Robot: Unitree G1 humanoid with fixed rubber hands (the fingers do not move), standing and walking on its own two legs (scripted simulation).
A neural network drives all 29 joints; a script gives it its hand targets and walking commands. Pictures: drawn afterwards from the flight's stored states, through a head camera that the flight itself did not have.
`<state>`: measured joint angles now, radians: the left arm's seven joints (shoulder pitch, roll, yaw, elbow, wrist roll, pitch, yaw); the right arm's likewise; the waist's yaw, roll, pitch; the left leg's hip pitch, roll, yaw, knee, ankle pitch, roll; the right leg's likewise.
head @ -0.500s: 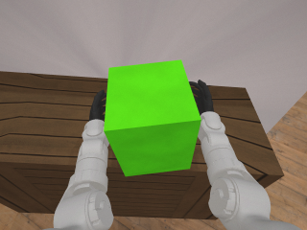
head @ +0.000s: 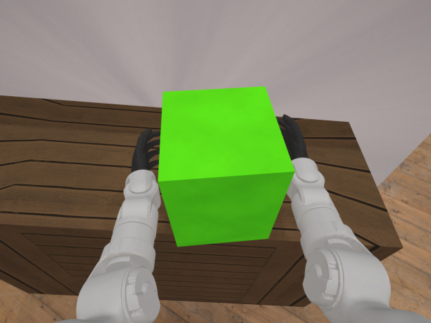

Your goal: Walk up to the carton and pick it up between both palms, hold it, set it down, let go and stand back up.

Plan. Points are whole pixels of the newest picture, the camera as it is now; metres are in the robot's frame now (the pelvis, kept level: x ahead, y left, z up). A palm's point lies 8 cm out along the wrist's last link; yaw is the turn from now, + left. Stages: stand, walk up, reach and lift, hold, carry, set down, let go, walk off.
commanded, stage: set down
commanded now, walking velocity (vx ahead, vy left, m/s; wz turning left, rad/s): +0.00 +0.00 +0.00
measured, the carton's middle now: (219, 170) +0.40 +0.02 +0.04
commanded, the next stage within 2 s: none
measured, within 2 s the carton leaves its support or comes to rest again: rests again in 0.18 s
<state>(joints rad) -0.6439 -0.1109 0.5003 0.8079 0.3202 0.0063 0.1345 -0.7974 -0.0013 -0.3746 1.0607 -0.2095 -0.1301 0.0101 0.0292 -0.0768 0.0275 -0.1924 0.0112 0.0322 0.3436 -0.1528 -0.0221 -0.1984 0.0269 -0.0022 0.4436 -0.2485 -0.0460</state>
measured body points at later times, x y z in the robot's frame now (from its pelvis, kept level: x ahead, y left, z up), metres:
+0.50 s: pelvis -0.01 +0.03 -0.01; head +0.04 +0.04 +0.44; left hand +0.38 +0.19 +0.03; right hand +0.43 -0.13 +0.06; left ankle +0.02 +0.14 -0.74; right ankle -0.01 -0.08 -0.74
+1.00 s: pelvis -0.05 +0.02 -0.01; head -0.03 +0.03 +0.44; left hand +0.30 +0.19 +0.03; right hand +0.34 -0.17 +0.03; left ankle +0.02 +0.14 -0.74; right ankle -0.01 -0.08 -0.74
